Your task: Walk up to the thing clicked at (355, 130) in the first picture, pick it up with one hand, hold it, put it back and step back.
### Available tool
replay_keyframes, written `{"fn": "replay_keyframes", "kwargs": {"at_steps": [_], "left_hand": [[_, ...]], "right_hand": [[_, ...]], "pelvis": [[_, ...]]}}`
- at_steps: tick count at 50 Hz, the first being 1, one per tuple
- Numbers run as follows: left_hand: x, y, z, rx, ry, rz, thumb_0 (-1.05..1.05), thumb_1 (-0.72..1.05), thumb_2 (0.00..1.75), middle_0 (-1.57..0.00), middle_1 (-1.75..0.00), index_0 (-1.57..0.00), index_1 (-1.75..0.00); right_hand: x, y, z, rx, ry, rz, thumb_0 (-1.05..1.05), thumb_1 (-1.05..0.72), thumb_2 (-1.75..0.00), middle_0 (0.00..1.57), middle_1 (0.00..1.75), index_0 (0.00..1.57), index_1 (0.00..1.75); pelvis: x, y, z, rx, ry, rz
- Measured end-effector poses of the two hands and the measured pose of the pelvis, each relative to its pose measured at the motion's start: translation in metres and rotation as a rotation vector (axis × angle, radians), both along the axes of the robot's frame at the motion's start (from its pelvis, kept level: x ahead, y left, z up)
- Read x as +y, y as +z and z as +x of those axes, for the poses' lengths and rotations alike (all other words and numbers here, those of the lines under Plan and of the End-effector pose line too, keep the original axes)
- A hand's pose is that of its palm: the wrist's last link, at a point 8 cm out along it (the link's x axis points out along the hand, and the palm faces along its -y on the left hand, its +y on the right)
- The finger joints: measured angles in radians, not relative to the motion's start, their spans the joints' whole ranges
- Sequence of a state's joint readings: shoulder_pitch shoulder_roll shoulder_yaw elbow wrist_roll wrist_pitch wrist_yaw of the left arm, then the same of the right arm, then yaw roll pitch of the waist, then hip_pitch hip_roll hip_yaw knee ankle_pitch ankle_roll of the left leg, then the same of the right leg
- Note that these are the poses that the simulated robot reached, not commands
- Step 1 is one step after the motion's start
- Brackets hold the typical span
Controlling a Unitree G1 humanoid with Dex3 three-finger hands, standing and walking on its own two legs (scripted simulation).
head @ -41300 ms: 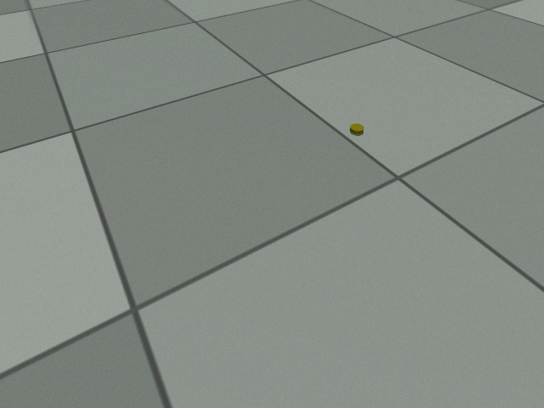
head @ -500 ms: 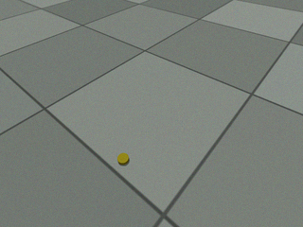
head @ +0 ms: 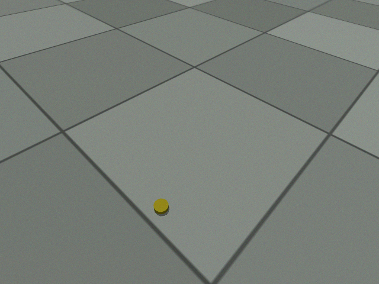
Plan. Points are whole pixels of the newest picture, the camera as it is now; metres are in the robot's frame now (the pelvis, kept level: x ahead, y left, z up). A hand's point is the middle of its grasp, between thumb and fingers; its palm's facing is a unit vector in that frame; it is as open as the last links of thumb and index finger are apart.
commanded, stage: walk up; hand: left
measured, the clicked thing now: (161, 206) +0.71 +0.17 -0.75
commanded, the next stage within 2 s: none
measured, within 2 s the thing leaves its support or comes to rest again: neither
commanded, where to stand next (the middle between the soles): +0.30 -0.03 m, yaw -5 degrees
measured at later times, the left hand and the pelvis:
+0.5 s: hand (109, 239) +0.28 +0.23 -0.13, palm faces -0.10 -0.92 -0.39, open 7.4 cm; pelvis +0.17 -0.04 -0.01, yaw -3 degrees
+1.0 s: hand (129, 217) +0.36 +0.20 -0.17, palm faces -0.03 -0.94 -0.34, open 7.4 cm; pelvis +0.26 -0.06 -0.01, yaw -1 degrees
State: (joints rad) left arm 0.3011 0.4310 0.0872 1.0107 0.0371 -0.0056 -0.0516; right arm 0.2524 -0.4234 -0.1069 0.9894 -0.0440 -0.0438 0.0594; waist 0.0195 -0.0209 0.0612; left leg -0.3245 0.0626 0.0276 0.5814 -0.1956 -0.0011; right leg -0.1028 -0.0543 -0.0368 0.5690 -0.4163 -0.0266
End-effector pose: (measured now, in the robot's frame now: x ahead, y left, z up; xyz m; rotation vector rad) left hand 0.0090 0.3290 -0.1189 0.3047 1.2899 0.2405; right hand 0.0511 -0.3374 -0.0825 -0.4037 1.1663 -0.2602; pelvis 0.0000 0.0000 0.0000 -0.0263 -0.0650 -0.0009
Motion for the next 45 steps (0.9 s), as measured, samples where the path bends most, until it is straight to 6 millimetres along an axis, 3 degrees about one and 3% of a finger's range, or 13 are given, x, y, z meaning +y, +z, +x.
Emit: {"fn": "replay_keyframes", "kwargs": {"at_steps": [4,8,13,19,24,27,31,35,45], "left_hand": [[0.010,-0.009,0.033,0.013,-0.033,-0.006,0.01,0.90,0.90,-0.20,-0.30,-0.20,-0.30],[0.007,0.000,0.074,-0.033,-0.066,-0.033,0.01,0.90,0.90,-0.20,-0.30,-0.20,-0.30],[0.001,0.012,0.117,-0.039,-0.106,-0.037,0.01,0.90,0.90,-0.20,-0.30,-0.20,-0.30],[-0.018,0.022,0.183,-0.046,-0.153,-0.011,0.01,0.90,0.90,-0.20,-0.30,-0.20,-0.30],[-0.050,0.025,0.255,-0.137,-0.179,0.024,0.01,0.90,0.90,-0.20,-0.30,-0.20,-0.30],[-0.072,0.032,0.286,-0.213,-0.179,0.021,0.01,0.90,0.90,-0.20,-0.30,-0.20,-0.30],[-0.090,0.042,0.306,-0.240,-0.157,0.009,0.01,0.90,0.90,-0.21,-0.30,-0.21,-0.30],[-0.097,0.040,0.315,-0.208,-0.157,0.010,0.01,0.90,0.90,-0.21,-0.30,-0.21,-0.30],[-0.086,-0.006,0.337,-0.144,-0.095,-0.016,0.01,0.90,0.90,-0.21,-0.30,-0.21,-0.30]], "right_hand": [[0.017,-0.001,0.000,-0.006,-0.044,-0.007,0.01,-0.91,-0.90,0.20,0.30,0.21,0.30],[0.031,0.005,0.003,0.025,-0.064,0.019,0.01,-0.90,-0.90,0.20,0.30,0.21,0.30],[0.034,0.004,0.021,0.033,-0.078,0.045,0.01,-0.90,-0.90,0.20,0.30,0.21,0.30],[0.016,-0.009,0.060,0.030,-0.086,0.074,0.01,-0.90,-0.90,0.21,0.30,0.21,0.30],[-0.015,-0.035,0.104,0.045,-0.086,0.087,0.01,-0.90,-0.90,0.20,0.30,0.21,0.30],[-0.023,-0.038,0.136,0.049,-0.063,0.101,0.01,-0.90,-0.90,0.20,0.30,0.21,0.30],[-0.032,-0.028,0.183,0.008,-0.028,0.107,0.01,-0.91,-0.90,0.20,0.30,0.21,0.30],[-0.040,-0.020,0.220,-0.026,-0.010,0.091,0.01,-0.91,-0.90,0.20,0.30,0.21,0.30],[-0.032,-0.027,0.271,0.008,0.016,0.032,0.01,-0.91,-0.90,0.20,0.30,0.20,0.30]], "pelvis": [[0.011,-0.003,0.021,-0.006,-0.009,0.021],[0.013,0.007,0.044,-0.007,-0.016,0.024],[0.010,0.013,0.077,-0.002,-0.033,0.034],[-0.007,0.009,0.124,0.015,-0.055,0.056],[-0.034,-0.006,0.166,0.020,-0.054,0.038],[-0.048,-0.004,0.184,0.016,-0.049,0.051],[-0.057,0.006,0.209,0.019,-0.049,0.059],[-0.063,0.009,0.230,0.026,-0.055,0.046],[-0.057,-0.012,0.259,0.024,-0.020,0.033]]}}
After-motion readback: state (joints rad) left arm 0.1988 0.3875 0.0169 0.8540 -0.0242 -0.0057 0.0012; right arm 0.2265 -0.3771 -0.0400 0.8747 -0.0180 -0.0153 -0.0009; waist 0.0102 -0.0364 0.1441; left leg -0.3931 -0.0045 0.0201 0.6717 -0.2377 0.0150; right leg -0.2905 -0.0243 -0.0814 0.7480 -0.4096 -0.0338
